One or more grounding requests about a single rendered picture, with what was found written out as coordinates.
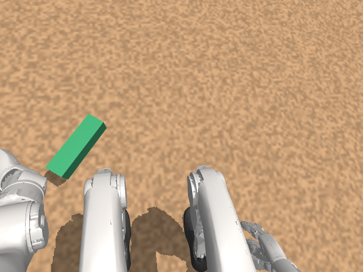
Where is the right robot hand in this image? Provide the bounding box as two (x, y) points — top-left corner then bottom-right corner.
(240, 221), (287, 272)

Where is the left robot arm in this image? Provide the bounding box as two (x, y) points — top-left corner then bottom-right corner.
(0, 165), (49, 272)

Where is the left robot hand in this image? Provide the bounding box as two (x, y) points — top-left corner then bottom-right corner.
(0, 148), (20, 174)

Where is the carton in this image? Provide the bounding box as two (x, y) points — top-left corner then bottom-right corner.
(46, 114), (106, 179)

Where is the right robot foot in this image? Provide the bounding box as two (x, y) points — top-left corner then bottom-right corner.
(184, 207), (207, 272)

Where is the right robot arm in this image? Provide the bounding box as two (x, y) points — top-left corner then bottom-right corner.
(271, 259), (302, 272)

